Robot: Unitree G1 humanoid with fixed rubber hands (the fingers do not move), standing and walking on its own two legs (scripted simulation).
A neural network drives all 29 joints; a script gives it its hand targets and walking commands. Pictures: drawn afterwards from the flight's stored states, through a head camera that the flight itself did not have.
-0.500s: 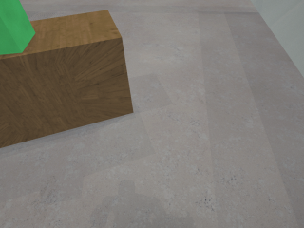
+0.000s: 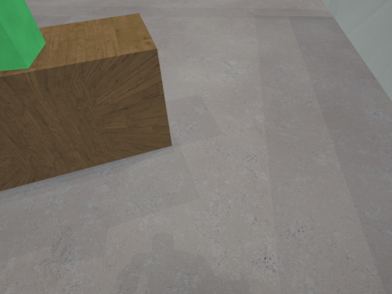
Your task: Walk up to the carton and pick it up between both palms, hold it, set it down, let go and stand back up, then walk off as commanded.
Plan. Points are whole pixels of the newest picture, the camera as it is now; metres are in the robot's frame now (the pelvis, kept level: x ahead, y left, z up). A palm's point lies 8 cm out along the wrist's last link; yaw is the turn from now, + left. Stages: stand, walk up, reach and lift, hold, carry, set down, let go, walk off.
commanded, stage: walk up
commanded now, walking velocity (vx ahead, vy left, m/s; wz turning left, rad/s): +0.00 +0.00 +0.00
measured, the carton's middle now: out of the picture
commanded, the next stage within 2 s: none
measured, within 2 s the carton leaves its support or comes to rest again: neither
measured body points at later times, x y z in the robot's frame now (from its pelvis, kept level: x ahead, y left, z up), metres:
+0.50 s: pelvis +0.07 +0.13 -0.02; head +0.05 +0.16 +0.43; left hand +0.12 +0.48 -0.13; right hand +0.17 -0.20 -0.11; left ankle +0.11 +0.23 -0.74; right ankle +0.02 -0.07 -0.70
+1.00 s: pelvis +0.25 +0.23 -0.01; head +0.27 +0.23 +0.44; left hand +0.23 +0.57 -0.11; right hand +0.40 -0.05 -0.14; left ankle +0.12 +0.25 -0.70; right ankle +0.33 +0.12 -0.74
